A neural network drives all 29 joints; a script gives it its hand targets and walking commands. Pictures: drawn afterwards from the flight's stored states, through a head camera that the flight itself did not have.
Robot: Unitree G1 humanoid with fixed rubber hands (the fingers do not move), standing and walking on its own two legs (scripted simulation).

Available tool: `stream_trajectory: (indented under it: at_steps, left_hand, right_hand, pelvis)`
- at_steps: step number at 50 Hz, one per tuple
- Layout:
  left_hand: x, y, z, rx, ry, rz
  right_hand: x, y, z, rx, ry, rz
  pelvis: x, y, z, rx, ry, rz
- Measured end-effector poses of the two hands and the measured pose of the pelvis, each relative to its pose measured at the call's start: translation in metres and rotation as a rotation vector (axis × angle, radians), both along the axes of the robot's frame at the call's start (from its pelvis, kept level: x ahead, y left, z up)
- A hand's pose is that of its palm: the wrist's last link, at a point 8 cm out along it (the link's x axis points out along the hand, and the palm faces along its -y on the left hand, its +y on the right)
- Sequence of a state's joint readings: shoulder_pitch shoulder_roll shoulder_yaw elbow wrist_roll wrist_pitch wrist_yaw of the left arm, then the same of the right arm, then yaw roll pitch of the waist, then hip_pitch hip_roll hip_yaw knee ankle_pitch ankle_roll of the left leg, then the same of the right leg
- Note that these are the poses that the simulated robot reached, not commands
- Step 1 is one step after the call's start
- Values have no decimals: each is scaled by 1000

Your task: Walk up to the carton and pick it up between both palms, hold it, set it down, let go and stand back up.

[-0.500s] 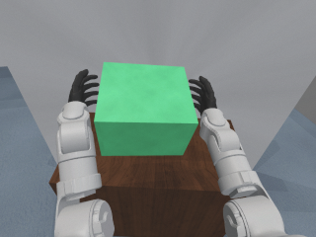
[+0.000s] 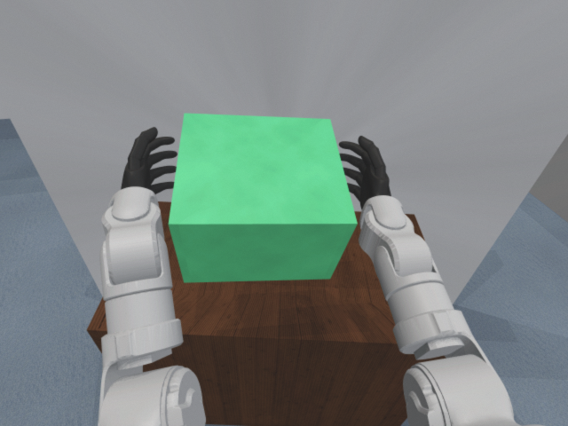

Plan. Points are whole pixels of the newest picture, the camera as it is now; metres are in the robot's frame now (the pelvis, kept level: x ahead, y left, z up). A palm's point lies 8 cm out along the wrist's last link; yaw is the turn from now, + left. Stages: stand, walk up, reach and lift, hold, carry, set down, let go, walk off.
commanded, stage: hold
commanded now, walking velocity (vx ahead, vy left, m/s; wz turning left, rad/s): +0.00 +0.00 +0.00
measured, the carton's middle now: (259, 198) +0.39 +0.01 +0.15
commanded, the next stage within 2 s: none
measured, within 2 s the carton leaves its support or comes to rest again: neither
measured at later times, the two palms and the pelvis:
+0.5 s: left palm (141, 191) +0.36 +0.17 +0.20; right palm (373, 195) +0.35 -0.14 +0.18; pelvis +0.00 +0.00 +0.00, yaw +0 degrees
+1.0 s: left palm (143, 189) +0.36 +0.16 +0.20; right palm (374, 194) +0.36 -0.14 +0.18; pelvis +0.00 +0.00 +0.00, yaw +0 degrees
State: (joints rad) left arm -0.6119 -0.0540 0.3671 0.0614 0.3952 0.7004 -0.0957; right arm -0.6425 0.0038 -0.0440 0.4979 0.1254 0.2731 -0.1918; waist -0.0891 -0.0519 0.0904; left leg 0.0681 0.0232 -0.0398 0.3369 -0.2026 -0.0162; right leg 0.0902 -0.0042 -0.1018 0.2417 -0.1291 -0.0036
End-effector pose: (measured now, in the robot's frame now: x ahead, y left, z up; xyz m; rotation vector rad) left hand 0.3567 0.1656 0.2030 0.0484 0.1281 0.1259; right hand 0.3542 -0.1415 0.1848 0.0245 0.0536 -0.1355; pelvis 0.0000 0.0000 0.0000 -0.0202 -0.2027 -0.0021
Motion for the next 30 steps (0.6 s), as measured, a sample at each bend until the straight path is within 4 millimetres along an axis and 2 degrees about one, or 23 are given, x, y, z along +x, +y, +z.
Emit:
stream_trajectory:
  at_steps: [30]
  left_hand:
    - [-2,0,-2,-4,10,2]
  right_hand:
    - [-1,0,-1,-6,2,2]
  pelvis:
    - [-3,-1,0,2,3,-2]
